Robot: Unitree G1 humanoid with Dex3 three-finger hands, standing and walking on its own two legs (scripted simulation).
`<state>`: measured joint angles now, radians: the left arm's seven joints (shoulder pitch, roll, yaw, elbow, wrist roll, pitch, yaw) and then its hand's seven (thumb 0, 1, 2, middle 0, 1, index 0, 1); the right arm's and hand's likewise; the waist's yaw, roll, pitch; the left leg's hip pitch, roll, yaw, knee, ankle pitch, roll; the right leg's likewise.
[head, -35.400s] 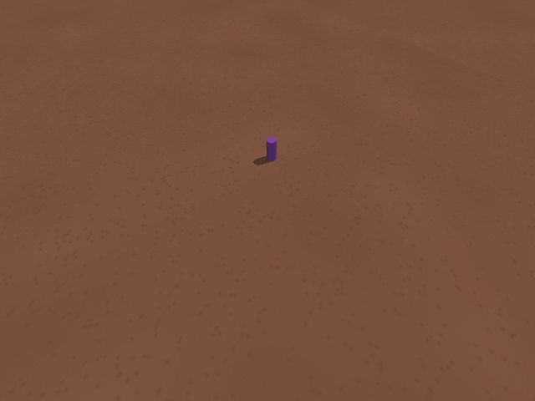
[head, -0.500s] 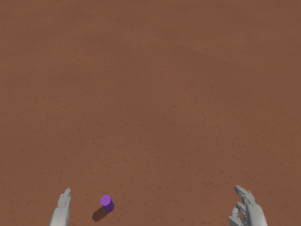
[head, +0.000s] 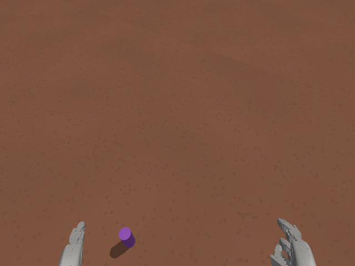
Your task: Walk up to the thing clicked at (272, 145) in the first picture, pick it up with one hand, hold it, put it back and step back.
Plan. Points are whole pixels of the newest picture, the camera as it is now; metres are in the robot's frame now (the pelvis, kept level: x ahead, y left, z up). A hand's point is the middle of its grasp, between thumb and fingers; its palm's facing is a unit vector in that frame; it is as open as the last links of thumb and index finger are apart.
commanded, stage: home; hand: left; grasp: from the side
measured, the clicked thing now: (127, 237) +0.38 +0.26 -0.65
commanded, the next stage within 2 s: stand in 0.66 s
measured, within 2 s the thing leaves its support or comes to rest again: neither
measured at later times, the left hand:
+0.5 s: hand (100, 260) +0.17 +0.18 -0.06, palm faces +0.11 -0.96 -0.28, open 17.6 cm
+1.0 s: hand (100, 262) +0.17 +0.18 -0.06, palm faces +0.11 -0.95 -0.28, open 14.6 cm
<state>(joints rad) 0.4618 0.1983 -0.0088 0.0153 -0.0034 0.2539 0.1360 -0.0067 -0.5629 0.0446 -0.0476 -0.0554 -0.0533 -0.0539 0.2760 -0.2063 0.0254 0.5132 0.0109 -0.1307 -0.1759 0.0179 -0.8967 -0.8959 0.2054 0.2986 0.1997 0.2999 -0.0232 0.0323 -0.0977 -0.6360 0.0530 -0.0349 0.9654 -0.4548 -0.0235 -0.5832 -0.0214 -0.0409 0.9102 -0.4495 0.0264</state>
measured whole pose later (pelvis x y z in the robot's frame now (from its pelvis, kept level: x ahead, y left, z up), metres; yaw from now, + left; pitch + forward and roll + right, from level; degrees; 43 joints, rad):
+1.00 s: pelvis +0.00 +0.00 +0.00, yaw +0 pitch +7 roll -2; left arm 0.46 0.19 -0.01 0.01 0.00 0.26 0.14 0.00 -0.18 0.42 -0.16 -0.23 -0.16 -0.23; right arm 0.27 -0.20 0.02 0.52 0.01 -0.13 -0.18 0.02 -0.90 -0.90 0.21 0.30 0.20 0.30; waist -0.02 0.03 -0.10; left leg -0.63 0.05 -0.03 0.96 -0.46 -0.02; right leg -0.57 -0.02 -0.04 0.91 -0.45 0.03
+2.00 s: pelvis -0.01 +0.01 +0.06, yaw +1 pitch -4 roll +0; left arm 0.16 0.33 0.00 1.14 0.03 -0.01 0.01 0.01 0.90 0.90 -0.20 -0.30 -0.20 -0.30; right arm 0.13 -0.32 -0.02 1.13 -0.02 0.00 -0.01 0.01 -0.90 -0.89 0.21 0.30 0.20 0.30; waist 0.01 0.00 0.05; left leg -0.15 0.00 0.00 0.38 -0.17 0.00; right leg -0.12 -0.07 -0.03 0.38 -0.19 0.05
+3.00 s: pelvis +0.01 -0.01 +0.06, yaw +0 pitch -2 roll +0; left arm 0.11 0.33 0.01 1.14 0.02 -0.01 0.00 0.01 0.90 0.90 -0.20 -0.30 -0.20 -0.30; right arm 0.11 -0.34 -0.01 1.15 -0.02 0.00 0.00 0.01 -0.90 -0.89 0.20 0.30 0.20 0.30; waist 0.00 0.00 0.05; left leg -0.11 0.03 0.01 0.32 -0.17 -0.03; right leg -0.10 -0.04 -0.02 0.33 -0.19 0.02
